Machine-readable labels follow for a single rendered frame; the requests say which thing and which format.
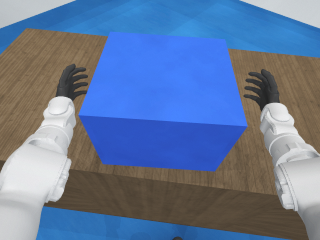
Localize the pedestal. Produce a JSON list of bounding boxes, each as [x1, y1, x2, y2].
[[0, 28, 320, 240]]

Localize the robot right hand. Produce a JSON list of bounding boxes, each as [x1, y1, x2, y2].
[[243, 69, 280, 112]]

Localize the robot right upper arm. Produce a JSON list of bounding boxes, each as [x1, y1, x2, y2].
[[273, 157, 320, 240]]

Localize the robot left forearm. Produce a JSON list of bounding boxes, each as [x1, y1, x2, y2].
[[0, 96, 76, 191]]

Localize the carton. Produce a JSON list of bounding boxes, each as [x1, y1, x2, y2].
[[78, 31, 248, 172]]

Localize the robot left hand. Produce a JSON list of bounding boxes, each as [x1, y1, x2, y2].
[[55, 63, 88, 102]]

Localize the robot right forearm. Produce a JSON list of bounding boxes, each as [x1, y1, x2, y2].
[[259, 102, 320, 167]]

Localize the robot left upper arm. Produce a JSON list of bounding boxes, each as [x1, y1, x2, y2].
[[0, 143, 72, 240]]

